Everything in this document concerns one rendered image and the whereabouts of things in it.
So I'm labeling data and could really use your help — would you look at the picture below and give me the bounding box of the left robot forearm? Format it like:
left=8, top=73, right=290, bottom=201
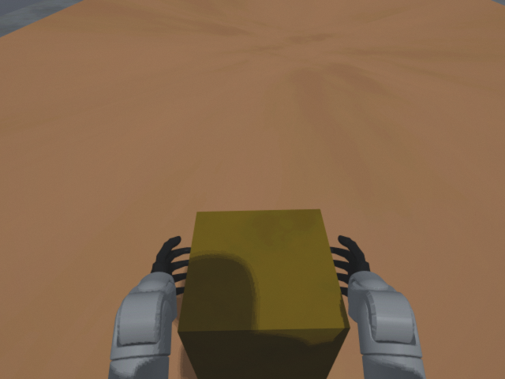
left=108, top=272, right=178, bottom=379

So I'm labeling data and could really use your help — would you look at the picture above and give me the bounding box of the left robot hand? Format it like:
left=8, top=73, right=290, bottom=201
left=151, top=236, right=191, bottom=295

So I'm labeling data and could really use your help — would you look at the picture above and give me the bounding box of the right robot forearm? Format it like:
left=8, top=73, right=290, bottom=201
left=347, top=271, right=426, bottom=379

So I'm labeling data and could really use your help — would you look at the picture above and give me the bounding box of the right robot hand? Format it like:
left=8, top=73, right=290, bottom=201
left=330, top=235, right=370, bottom=297

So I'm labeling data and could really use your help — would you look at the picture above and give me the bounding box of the carton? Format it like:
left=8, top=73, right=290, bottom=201
left=178, top=209, right=350, bottom=379

